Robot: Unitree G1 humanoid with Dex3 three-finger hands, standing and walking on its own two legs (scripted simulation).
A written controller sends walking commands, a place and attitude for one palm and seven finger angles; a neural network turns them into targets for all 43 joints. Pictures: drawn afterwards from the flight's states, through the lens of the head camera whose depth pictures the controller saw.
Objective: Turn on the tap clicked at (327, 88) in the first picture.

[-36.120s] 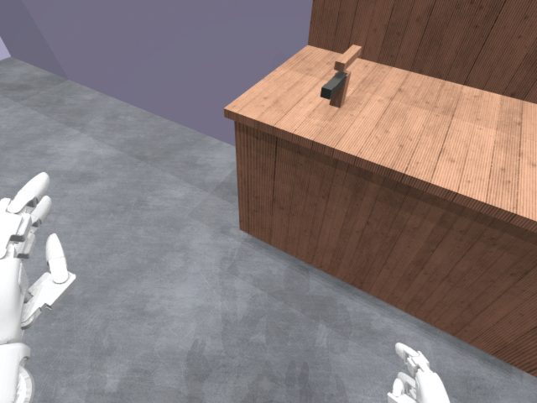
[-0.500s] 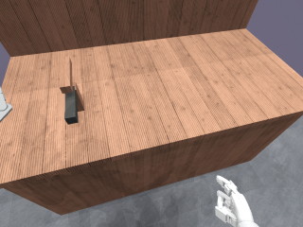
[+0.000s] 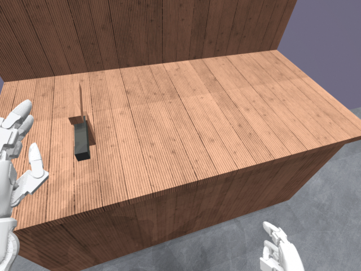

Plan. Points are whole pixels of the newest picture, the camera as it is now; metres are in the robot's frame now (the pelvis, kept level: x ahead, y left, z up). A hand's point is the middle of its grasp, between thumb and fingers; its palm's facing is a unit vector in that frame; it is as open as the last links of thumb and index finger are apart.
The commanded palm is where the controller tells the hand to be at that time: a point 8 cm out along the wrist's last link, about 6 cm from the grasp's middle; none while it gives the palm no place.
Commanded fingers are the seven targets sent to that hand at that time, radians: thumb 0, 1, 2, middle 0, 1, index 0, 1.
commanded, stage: come to a stop and stand still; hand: left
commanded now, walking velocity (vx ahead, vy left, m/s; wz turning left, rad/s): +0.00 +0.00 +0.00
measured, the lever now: (82, 152) +0.35 +0.27 +0.04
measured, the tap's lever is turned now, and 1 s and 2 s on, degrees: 0 0 0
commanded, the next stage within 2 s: look again from close up in 0.40 s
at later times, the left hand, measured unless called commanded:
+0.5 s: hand (31, 174) +0.22 +0.27 +0.16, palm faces +0.39 -0.86 -0.35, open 7.4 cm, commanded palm +0.16 +0.30 +0.18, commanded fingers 0.00 0.90 0.90 -0.20 -0.30 -0.20 -0.30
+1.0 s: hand (10, 143) +0.24 +0.29 +0.21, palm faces +0.47 -0.81 -0.35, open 7.4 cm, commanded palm +0.16 +0.29 +0.17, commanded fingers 0.00 0.90 0.90 -0.20 -0.30 -0.20 -0.30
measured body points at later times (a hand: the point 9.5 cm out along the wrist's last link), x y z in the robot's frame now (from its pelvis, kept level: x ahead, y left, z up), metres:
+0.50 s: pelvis +0.01 +0.02 +0.00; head +0.02 +0.04 +0.45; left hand +0.19 +0.31 +0.18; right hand +0.20 -0.19 -0.07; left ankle +0.00 +0.06 -0.74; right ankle +0.06 -0.12 -0.74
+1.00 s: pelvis +0.00 +0.00 +0.00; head +0.01 +0.01 +0.45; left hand +0.21 +0.33 +0.22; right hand +0.19 -0.21 -0.08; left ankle +0.00 +0.07 -0.74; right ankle +0.05 -0.12 -0.74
